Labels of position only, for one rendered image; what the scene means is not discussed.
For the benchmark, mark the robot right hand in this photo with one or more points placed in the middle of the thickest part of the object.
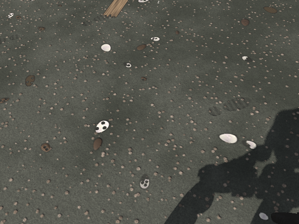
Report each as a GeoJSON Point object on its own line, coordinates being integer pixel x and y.
{"type": "Point", "coordinates": [285, 218]}

